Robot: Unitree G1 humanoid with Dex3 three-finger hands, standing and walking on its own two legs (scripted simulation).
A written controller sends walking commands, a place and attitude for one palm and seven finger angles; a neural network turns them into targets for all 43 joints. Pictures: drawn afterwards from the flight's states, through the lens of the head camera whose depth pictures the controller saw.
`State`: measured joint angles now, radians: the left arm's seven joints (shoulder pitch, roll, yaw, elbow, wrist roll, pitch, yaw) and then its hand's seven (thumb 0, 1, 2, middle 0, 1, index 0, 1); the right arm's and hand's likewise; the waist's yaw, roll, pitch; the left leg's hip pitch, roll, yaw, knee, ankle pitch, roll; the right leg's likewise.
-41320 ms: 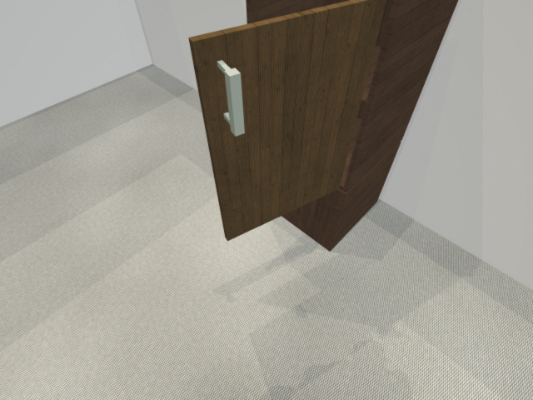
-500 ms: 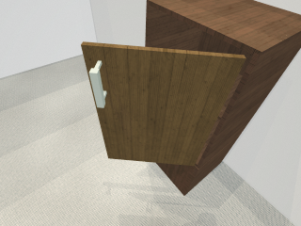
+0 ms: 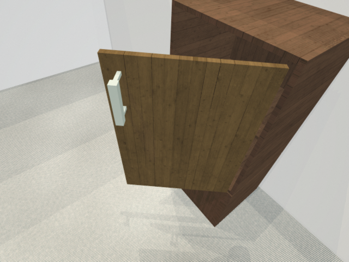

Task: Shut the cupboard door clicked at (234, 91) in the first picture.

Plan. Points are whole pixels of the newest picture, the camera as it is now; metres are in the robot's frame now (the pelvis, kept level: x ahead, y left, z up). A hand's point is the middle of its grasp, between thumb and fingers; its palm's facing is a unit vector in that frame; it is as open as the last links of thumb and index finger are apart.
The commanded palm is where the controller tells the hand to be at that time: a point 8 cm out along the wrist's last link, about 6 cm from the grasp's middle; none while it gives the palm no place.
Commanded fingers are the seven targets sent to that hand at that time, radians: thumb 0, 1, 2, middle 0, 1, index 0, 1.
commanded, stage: look again from close up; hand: left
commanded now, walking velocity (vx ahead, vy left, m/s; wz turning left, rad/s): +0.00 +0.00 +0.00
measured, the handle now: (119, 99) +0.45 +0.17 +0.14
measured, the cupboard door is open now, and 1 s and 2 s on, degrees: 48 48 48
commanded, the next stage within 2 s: raise the hand and make a fist in 0.02 s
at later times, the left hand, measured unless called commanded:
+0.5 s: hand (122, 239) +0.17 +0.12 -0.01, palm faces -0.05 -1.00 +0.04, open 6.3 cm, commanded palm +0.12 +0.20 -0.02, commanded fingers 0.00 0.90 0.90 -0.55 -0.68 -0.55 -0.68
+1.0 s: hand (97, 207) +0.21 +0.17 +0.05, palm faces +0.05 -1.00 -0.06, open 4.0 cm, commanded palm +0.17 +0.21 +0.05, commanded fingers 0.00 0.90 0.90 -1.01 -1.18 -1.01 -1.18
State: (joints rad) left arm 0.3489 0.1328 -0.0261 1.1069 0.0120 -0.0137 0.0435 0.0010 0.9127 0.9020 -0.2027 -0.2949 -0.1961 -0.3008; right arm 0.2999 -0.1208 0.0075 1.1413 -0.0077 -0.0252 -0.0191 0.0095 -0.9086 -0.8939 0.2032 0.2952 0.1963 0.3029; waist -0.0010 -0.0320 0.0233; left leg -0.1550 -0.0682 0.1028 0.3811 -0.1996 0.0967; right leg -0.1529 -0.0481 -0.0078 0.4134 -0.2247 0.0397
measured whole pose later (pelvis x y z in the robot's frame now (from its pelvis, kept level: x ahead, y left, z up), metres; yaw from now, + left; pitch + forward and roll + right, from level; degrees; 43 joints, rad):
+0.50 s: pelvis -0.01 -0.04 -0.05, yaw +2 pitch +5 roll +1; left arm 0.46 0.18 0.07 0.09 -0.23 -0.47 -0.27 0.01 0.92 0.90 -0.38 -0.49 -0.38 -0.50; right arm 0.23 -0.25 -0.05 0.58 0.02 -0.25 0.02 0.02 -0.91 -0.89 0.20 0.30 0.20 0.30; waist -0.04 -0.07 -0.11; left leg -0.55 -0.04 0.08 0.87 -0.41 0.06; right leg -0.57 0.02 -0.05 0.90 -0.42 -0.06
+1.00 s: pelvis +0.03 -0.04 -0.04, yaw +3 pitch +7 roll +0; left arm 0.51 0.28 0.24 -0.23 -0.36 -0.19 -0.30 0.02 0.90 0.90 -0.84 -0.98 -0.83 -0.99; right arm 0.30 -0.20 0.03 0.53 0.05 -0.19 -0.05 0.02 -0.90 -0.89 0.21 0.30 0.20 0.30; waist 0.01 0.03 -0.08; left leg -0.52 -0.02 0.04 0.83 -0.44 0.04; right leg -0.51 0.05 -0.07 0.82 -0.43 -0.06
